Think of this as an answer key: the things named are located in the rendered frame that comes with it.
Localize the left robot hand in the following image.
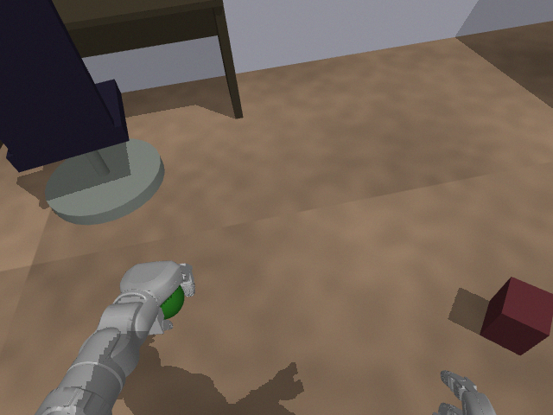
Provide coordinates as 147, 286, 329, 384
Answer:
120, 260, 195, 335

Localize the left robot arm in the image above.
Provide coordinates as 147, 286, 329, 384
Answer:
35, 290, 158, 415

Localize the right robot hand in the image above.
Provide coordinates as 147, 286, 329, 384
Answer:
433, 370, 497, 415

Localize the office chair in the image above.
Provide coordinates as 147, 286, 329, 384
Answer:
0, 0, 165, 225

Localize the desk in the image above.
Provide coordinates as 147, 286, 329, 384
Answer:
0, 0, 243, 149

